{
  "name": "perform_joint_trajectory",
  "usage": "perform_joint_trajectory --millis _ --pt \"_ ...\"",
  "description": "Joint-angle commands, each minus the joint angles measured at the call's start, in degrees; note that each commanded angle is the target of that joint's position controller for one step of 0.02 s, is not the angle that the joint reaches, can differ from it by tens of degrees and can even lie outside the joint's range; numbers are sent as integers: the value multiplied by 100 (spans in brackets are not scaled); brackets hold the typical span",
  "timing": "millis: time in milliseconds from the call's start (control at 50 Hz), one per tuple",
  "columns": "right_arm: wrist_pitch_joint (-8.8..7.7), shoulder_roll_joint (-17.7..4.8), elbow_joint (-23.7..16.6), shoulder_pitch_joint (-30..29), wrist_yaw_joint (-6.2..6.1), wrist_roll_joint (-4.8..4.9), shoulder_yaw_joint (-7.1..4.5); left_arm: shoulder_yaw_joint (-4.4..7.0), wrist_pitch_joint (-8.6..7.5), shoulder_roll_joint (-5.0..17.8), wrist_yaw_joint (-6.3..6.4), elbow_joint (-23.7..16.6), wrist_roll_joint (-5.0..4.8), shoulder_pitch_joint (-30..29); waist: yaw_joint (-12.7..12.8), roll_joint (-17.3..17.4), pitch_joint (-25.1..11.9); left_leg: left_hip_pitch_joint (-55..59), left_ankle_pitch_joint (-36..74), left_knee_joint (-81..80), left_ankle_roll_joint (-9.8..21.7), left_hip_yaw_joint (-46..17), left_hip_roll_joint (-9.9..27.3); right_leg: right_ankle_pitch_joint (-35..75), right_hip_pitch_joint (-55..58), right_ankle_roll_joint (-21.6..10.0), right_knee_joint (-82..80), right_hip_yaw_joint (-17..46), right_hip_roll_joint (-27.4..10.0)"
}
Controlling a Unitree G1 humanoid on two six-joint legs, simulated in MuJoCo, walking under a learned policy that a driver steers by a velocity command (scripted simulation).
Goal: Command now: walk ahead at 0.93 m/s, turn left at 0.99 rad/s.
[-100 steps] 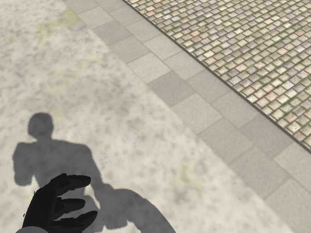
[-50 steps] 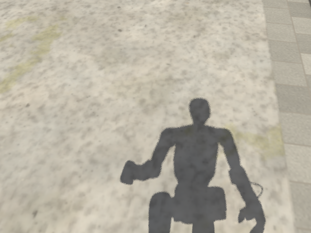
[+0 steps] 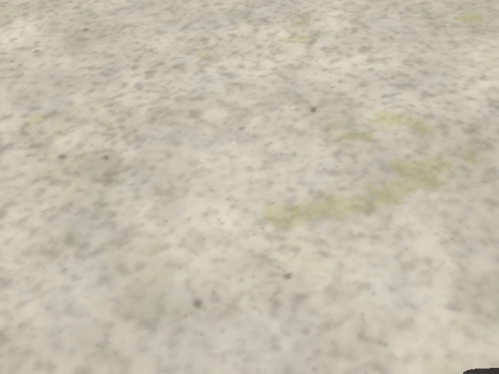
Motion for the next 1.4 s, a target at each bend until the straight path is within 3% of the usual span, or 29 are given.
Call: perform_joint_trajectory --millis 20,100,160,200,220,240,260,280,320,380,440,540,580,600,620,640,660,700,780,920,1000,1040,1060,1080,1100,1140,1180,1260,1400 --pt "-58 -52 -607 -1015 65 19 87 31 -164 332 -37 -84 11 215 39 -914 842 -962 411 -338 13 258 128 1529 164 0 -1114 436 -1163" --pt "-81 187 -795 -1836 191 23 261 35 -167 411 66 309 45 801 183 -893 1119 -672 109 -1720 300 1141 81 3551 732 160 -1115 -341 -1163" --pt "-67 175 -650 -1467 104 35 291 83 -101 781 223 393 8 725 -348 -1182 618 1094 -343 -2588 701 1774 -579 7994 754 258 -125 -849 -1289" --pt "-66 -286 -146 250 -28 52 84 176 32 1183 306 302 13 371 -1294 -1405 -224 2955 -852 -2794 1020 1436 -829 9023 454 122 1945 -704 -1643" --pt "-127 -627 304 1677 -162 62 -116 187 63 1226 245 131 18 9 -1897 -1310 -793 4805 -824 -3358 1293 915 -804 8070 -602 -12 3748 -604 -1654" --pt "-130 -881 508 1628 -323 176 -279 107 56 732 115 69 122 11 -1519 -429 -797 6043 -1124 -3670 1399 -70 -184 2045 -2250 -73 5517 -515 -900" --pt "-13 -1495 262 1248 -370 92 -400 12 -28 428 44 -679 15 -94 -1001 752 -1299 7410 -1510 -4314 2348 -3262 1243 -1019 -4548 240 7477 -34 -10" --pt "27 -1376 254 1783 -449 91 -418 44 -173 785 39 -973 -18 -919 -1410 -340 -1414 7256 -1373 -5118 2356 -3919 1331 -368 -5056 186 7441 984 -167" --pt "-103 -977 541 1492 -529 119 -332 -36 -258 690 38 -953 -14 -951 -764 -917 115 5384 -606 -5742 1989 -3157 1093 -124 -4763 167 6236 1048 -602" --pt "-355 -547 483 921 -586 172 -133 -69 98 568 -14 -870 253 -625 -56 -654 597 3333 -243 -5932 1912 -2337 422 -786 -3780 454 5276 1089 -886" --pt "-533 -615 511 798 -524 164 -142 -173 161 332 -103 -1352 162 -1717 -133 -452 1069 1889 -36 -6269 1644 -1821 -149 301 -3048 557 3540 748 -817" --pt "-573 -863 770 1320 -420 269 -266 -199 109 336 -120 -1437 -40 -2190 -561 -151 517 2638 2321 -5824 1098 -1882 -87 2181 -1453 213 1640 640 -204" --pt "-545 -1114 832 1364 -447 237 -318 -23 83 768 -1 -1209 -35 -1332 -130 -237 -233 3356 3970 -4285 794 -1863 -110 1332 -432 79 1430 660 139" --pt "-558 -1265 789 1046 -425 208 -342 98 65 971 95 -972 -47 -195 626 -284 -778 2921 3973 -2829 626 -1737 -232 1048 875 26 1377 671 38" --pt "-637 -756 648 791 -419 172 -205 265 52 1402 234 -744 75 1048 1154 -688 -1470 2062 2445 -879 505 -1353 -572 -479 2221 -116 1377 1494 -872" --pt "-625 160 305 1245 -452 400 35 322 20 1793 217 -732 318 937 515 -2490 -2110 558 -2154 873 379 -758 -1097 -2046 3031 -524 230 4533 -2718" --pt "-576 -279 273 1050 -513 268 57 339 53 1495 153 -819 221 210 311 -2363 -1729 -41 -1543 1239 470 -480 -622 -2723 2421 -651 -364 5531 -2684" --pt "-416 -482 383 465 -399 74 13 148 85 626 97 -784 153 -500 170 -936 -369 -113 -794 914 425 -213 34 -1709 968 -625 -258 3639 -2190" --pt "-111 177 -30 -53 -115 52 173 14 -89 216 -22 -140 10 -169 -245 -857 439 -257 -853 673 321 -128 481 258 -155 -378 -677 1645 -1915" --pt "-62 146 -550 -1151 114 55 292 87 -273 581 -5 175 -33 -425 -556 -588 1068 784 687 -2236 586 1100 213 3299 -497 -170 -1428 -934 -1220" --pt "-140 -303 -8 446 -68 130 67 257 -7 1303 90 53 -25 -404 -1491 -1035 -129 2794 -49 -2552 927 1430 -602 7947 403 -189 1175 -983 -1522" --pt "-126 -786 717 2279 -305 172 -273 275 134 1198 65 -130 30 -726 -2082 -555 -874 5545 -486 -3232 1207 589 -633 4960 -1268 -119 4610 -703 -1217" --pt "-53 -1226 636 1651 -422 283 -395 64 147 333 -36 -352 147 -695 -1329 920 -331 5632 -255 -3396 1383 -1010 210 -698 -2934 49 6839 -639 -171" --pt "21 -1657 277 1426 -411 102 -439 46 26 492 -50 -1095 4 -516 -931 1012 -1476 6929 -1072 -4742 2415 -4048 1142 -1080 -4539 192 7720 586 181" --pt "17 -1478 312 1670 -473 89 -473 22 -134 690 -52 -1173 18 -1003 -1115 119 -1259 6616 -1650 -5567 2295 -4567 1298 -534 -4817 157 7305 1132 -129" --pt "-175 -1027 575 1455 -560 135 -370 -61 -181 614 -7 -1084 73 -1344 -657 -746 66 4874 -700 -5719 1982 -3706 904 -253 -4434 193 6221 1141 -500" --pt "-362 -771 555 1143 -597 175 -236 -104 35 550 -3 -989 232 -1090 -229 -778 236 3679 239 -5699 1919 -2940 524 -459 -3687 341 5540 1157 -685" --pt "-571 -624 669 1210 -514 176 -178 -240 177 215 -89 -1480 155 -2354 -385 -727 754 2347 603 -6146 1685 -2199 -63 441 -3102 501 3474 861 -711" --pt "-555 -950 967 1555 -459 273 -322 -135 111 531 -11 -1469 -43 -2191 -478 -280 -52 3398 3680 -4855 803 -2146 -132 1846 -836 114 1294 804 131"
Keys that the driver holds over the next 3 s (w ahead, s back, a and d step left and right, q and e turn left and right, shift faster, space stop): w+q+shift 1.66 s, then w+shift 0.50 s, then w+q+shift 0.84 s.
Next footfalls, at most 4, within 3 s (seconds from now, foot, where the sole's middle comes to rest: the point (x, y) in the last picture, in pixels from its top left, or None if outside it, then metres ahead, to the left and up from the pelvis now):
0.24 left None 0.33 0.08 -0.77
0.62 right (262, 276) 0.80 0.09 -0.77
1.04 left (123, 239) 0.92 0.56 -0.77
1.44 right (50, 172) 1.21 0.91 -0.77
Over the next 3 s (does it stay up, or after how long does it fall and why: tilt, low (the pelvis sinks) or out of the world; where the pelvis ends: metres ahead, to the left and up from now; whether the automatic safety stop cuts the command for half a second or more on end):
stays up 0.56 2.09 0.00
